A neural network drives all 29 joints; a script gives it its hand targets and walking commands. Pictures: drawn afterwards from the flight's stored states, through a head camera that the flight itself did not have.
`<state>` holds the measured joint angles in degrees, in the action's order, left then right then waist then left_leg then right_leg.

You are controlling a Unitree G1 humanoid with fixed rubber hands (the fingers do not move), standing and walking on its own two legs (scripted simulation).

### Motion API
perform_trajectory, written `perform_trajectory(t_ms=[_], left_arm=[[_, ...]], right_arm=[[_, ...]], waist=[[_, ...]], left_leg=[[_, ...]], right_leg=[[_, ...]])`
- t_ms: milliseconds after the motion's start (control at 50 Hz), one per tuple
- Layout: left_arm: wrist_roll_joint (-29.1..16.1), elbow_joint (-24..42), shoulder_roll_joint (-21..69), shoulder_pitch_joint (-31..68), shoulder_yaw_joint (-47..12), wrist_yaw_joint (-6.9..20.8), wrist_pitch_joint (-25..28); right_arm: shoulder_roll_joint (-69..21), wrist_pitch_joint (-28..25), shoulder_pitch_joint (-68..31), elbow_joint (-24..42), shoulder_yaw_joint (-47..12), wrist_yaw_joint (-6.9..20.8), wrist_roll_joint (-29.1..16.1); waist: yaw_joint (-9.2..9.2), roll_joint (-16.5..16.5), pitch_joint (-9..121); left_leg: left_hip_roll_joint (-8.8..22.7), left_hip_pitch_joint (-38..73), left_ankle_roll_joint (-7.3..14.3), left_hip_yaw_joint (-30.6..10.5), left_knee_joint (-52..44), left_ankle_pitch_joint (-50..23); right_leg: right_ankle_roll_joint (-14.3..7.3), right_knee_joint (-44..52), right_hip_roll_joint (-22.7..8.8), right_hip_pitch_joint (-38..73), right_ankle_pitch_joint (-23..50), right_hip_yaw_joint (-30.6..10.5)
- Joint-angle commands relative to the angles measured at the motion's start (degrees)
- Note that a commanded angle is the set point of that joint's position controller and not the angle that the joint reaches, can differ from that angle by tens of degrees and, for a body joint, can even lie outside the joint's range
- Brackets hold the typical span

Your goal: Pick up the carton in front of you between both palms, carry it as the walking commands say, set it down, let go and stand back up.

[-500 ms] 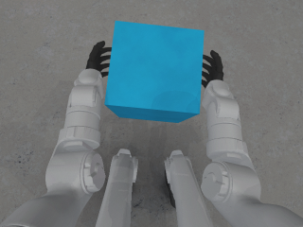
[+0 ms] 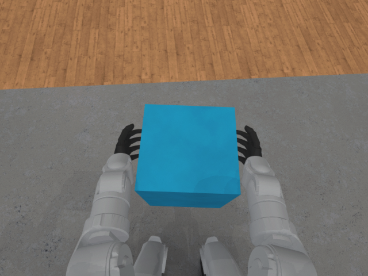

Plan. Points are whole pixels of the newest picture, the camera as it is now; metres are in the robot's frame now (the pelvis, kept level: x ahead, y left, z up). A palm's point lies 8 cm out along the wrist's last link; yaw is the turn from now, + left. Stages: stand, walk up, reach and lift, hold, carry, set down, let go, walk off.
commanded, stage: reach and lift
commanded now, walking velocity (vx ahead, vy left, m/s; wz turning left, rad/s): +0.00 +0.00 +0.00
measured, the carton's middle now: (187, 162) +0.39 +0.00 -0.10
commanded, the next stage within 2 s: hold in 1.50 s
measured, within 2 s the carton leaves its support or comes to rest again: neither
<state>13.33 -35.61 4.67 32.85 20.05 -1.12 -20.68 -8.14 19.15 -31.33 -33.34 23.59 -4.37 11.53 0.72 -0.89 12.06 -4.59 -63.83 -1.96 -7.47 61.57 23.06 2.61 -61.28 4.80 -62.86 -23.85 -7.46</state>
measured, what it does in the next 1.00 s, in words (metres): rises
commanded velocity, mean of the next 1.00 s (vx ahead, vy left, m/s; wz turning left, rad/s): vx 0.00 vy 0.00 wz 0.00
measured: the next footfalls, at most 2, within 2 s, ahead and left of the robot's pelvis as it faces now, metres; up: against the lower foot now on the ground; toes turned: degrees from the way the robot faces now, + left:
none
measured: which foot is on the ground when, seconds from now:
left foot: down 0.00-1.00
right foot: down 0.00-1.00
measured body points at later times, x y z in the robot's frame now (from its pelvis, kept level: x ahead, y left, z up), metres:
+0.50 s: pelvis +0.04 -0.01 +0.09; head +0.01 +0.00 +0.54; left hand +0.34 +0.15 +0.10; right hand +0.34 -0.16 +0.10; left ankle +0.05 +0.13 -0.65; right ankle +0.04 -0.14 -0.65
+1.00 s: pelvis +0.03 +0.00 +0.09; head +0.00 +0.00 +0.54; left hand +0.33 +0.15 +0.11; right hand +0.34 -0.16 +0.11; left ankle +0.05 +0.13 -0.65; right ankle +0.04 -0.14 -0.65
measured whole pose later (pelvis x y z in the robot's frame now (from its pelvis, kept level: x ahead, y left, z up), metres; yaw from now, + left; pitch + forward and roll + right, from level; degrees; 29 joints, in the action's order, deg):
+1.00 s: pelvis +0.03 +0.00 +0.09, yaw +0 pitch -3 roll +0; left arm 17.2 -21.1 9.3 17.5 15.8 0.0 -36.7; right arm -9.6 35.1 -18.4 -22.2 17.2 -0.5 17.3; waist -0.1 -0.3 0.8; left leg -2.3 -10.2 -1.1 -7.9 25.6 12.2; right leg 1.1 -25.7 2.3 -9.6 -12.9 -8.3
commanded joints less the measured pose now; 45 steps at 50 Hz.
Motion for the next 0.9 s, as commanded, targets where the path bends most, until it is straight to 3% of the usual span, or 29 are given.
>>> perform_trajectory(t_ms=[0,280,420,580,700,880], left_arm=[[-9.16,0.59,61.39,30.25,-32.70,13.91,1.92],[-10.50,8.51,60.87,14.94,-37.78,14.27,-3.21],[-11.87,15.17,59.31,10.52,-40.19,14.50,-9.50],[-9.51,11.91,58.63,14.42,-33.80,15.96,-12.47],[-10.67,13.74,60.66,19.98,-35.91,16.27,-12.01],[-10.49,14.39,60.43,18.12,-36.20,15.82,-13.03]], right_arm=[[-60.55,0.30,-30.11,-3.19,-35.47,15.89,-8.23],[-59.80,5.48,-14.17,3.44,-41.23,16.78,-8.94],[-58.53,11.47,-9.08,8.64,-42.81,17.59,-10.04],[-57.27,14.35,-13.42,5.91,-36.36,19.06,-7.34],[-59.17,13.91,-19.05,7.78,-38.46,19.52,-8.65],[-57.77,14.63,-17.50,8.24,-38.35,19.50,-8.24]], waist=[[-0.28,1.92,33.75],[-0.78,0.99,19.11],[-0.79,0.48,8.78],[-0.70,0.26,-1.69],[-0.77,0.67,3.75],[-0.77,1.17,4.29]], left_leg=[[-3.15,28.87,1.08,4.80,-11.65,-16.08],[-1.73,48.85,1.10,3.24,-29.14,-25.86],[-1.16,55.87,0.78,3.32,-36.79,-23.88],[-0.77,54.47,1.54,4.15,-39.28,-11.13],[-0.78,56.60,1.45,4.19,-38.17,-12.73],[-0.85,58.82,0.93,4.20,-39.35,-15.60]], right_leg=[[-1.22,11.57,3.44,23.02,15.25,5.21],[-1.51,29.43,1.43,45.64,26.04,2.95],[-1.42,36.99,0.75,53.16,24.64,2.73],[-2.15,39.81,0.22,51.58,11.49,3.40],[-2.16,38.64,0.30,53.38,13.13,3.78],[-2.01,39.43,0.78,54.85,15.83,4.07]])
